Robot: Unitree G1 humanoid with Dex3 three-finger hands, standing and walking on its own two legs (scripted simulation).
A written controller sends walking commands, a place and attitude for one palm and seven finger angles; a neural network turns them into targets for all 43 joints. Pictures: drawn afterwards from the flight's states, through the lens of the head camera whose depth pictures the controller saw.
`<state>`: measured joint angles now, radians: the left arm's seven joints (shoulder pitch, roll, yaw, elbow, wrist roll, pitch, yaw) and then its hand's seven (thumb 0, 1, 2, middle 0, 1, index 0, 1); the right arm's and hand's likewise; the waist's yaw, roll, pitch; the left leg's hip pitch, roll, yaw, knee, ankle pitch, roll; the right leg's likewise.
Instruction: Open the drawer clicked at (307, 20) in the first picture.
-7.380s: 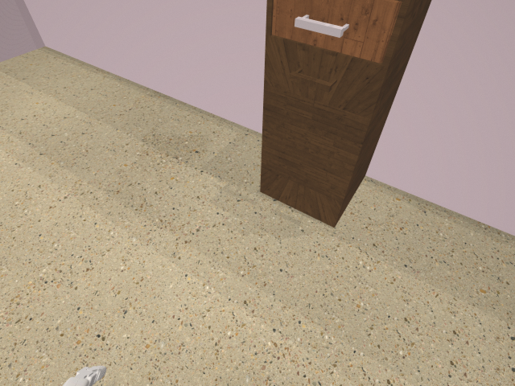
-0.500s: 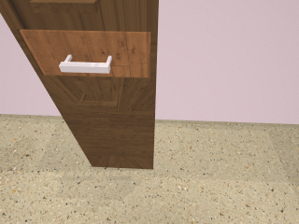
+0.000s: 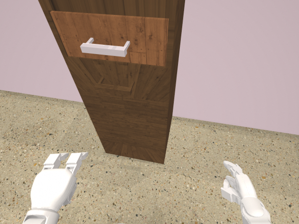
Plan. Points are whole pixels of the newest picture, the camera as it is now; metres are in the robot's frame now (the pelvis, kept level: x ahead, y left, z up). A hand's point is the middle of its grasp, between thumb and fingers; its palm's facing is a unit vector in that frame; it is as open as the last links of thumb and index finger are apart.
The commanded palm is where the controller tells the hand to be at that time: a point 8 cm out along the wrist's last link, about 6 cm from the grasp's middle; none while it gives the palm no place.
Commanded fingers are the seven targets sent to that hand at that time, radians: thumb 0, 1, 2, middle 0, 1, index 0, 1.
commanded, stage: raise the hand with hooked fingers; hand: left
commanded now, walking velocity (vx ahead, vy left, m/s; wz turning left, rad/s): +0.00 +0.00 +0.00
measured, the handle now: (106, 46) +0.58 +0.27 +0.16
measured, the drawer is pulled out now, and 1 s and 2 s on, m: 0.00 0.00 0.00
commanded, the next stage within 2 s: move the hooked fingers above the handle in 1.46 s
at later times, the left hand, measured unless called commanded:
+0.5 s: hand (59, 127) +0.26 +0.28 +0.13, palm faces +0.15 -0.08 -0.99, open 12.2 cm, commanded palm +0.24 +0.28 +0.20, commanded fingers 0.00 -0.34 0.37 -0.29 -1.10 -0.29 -1.10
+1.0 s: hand (28, 70) +0.31 +0.32 +0.25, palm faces +0.18 -0.01 -0.98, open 13.8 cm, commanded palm +0.27 +0.31 +0.30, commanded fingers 0.00 -0.50 0.30 -0.30 -1.20 -0.30 -1.20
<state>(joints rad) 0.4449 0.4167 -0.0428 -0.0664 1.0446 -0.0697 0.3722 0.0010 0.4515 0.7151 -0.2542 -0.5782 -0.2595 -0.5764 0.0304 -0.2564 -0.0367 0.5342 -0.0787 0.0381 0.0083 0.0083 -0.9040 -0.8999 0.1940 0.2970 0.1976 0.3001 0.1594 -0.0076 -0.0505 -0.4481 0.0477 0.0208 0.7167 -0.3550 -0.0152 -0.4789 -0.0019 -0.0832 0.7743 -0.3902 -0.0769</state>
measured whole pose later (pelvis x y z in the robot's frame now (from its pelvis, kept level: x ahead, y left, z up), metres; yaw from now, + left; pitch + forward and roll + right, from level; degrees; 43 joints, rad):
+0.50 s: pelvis +0.01 +0.04 +0.02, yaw -1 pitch +0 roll +1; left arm 0.15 0.50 0.01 -0.18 0.89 -0.03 0.13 0.00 -0.12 0.47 -0.30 -0.95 -0.30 -0.95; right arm 0.17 -0.29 -0.03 0.65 -0.01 0.07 -0.04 0.01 -0.90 -0.90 0.19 0.30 0.20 0.30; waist 0.10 0.08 0.01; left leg -0.22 0.01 0.03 0.49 -0.27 0.00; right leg -0.24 -0.02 -0.05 0.52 -0.28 -0.02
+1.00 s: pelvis -0.01 +0.07 +0.03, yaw +0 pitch -3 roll +0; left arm -0.36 0.65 -0.01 -0.09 0.81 0.11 -0.25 0.00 -0.49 0.31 -0.32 -1.19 -0.32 -1.19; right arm 0.08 -0.25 0.06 0.61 0.02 0.09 0.01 0.01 -0.90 -0.90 0.20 0.30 0.20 0.30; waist 0.13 0.09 0.02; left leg -0.14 -0.03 0.02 0.38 -0.19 0.03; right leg -0.15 -0.06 -0.06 0.39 -0.19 0.02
